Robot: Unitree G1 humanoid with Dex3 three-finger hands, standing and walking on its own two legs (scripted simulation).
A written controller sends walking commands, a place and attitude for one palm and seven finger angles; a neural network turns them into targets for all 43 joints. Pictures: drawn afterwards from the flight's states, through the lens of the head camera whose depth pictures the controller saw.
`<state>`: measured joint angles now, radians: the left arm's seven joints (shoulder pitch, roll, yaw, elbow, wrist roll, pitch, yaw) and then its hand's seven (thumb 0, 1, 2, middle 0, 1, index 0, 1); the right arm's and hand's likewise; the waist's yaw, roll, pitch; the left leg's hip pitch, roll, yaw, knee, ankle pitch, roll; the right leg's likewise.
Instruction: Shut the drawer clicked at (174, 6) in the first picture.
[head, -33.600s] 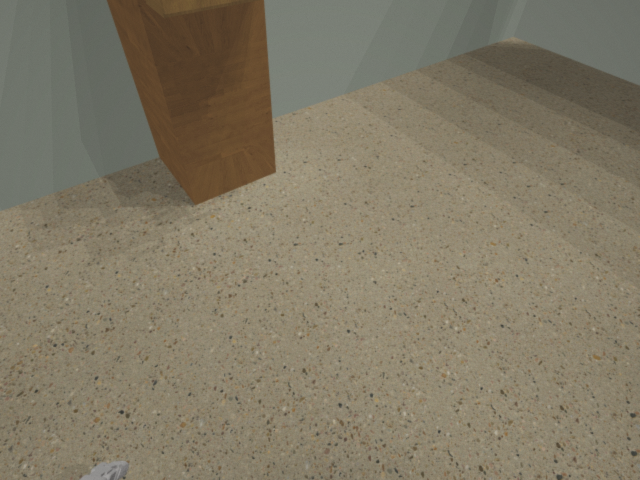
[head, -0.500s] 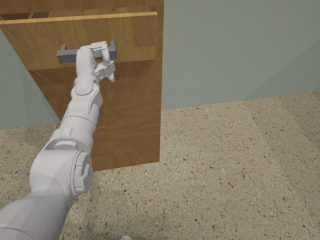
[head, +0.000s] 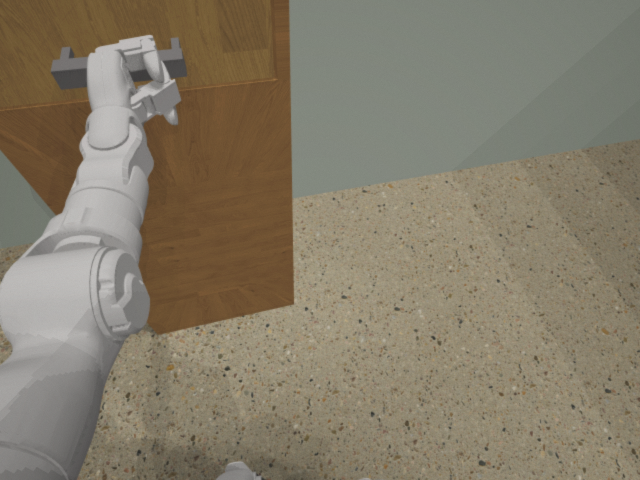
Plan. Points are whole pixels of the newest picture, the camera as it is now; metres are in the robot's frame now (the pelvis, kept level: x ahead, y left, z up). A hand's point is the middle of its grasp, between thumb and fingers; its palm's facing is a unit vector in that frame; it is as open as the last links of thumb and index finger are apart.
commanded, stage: push the drawer shut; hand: left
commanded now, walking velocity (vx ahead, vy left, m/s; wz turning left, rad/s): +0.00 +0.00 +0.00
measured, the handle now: (122, 58) +0.61 +0.18 +0.18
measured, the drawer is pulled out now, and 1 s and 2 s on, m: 0.00 0.00 0.00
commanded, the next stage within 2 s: pull the fist back off the drawer in 0.10 s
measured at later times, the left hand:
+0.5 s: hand (162, 89) +0.55 +0.13 +0.18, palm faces +0.12 -0.99 +0.01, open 2.9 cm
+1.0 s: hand (168, 104) +0.52 +0.12 +0.17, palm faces +0.14 -0.99 +0.01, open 3.3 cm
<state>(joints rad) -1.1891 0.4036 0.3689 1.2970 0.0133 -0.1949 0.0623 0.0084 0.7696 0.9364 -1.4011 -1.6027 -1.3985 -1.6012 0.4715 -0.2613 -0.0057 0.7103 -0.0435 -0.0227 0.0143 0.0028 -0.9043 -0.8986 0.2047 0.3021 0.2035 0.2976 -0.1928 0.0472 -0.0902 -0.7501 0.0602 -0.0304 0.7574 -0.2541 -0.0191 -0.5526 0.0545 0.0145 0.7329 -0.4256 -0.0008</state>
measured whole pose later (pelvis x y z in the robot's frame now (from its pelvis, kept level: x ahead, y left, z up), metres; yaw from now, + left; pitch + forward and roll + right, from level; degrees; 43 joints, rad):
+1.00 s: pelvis +0.00 +0.01 +0.00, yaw +0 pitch +13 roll -3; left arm -1.04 0.28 0.28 1.07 -0.04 -0.15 0.14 0.02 0.89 0.90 -1.40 -1.60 -1.40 -1.60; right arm 0.43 -0.24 -0.01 0.68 -0.03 -0.04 0.03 0.00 -0.90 -0.90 0.21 0.30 0.20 0.30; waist -0.14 0.05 -0.10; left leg -0.73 0.05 -0.02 0.78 -0.28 0.00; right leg -0.52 0.04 0.02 0.74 -0.44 0.01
